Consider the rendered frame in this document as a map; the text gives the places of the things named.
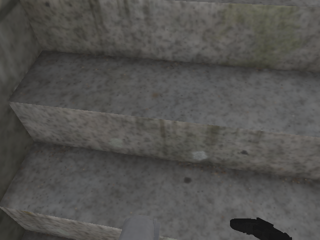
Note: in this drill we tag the robot right hand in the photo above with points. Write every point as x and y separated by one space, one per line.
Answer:
258 227

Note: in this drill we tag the robot left thigh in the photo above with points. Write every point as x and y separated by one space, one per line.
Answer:
140 227

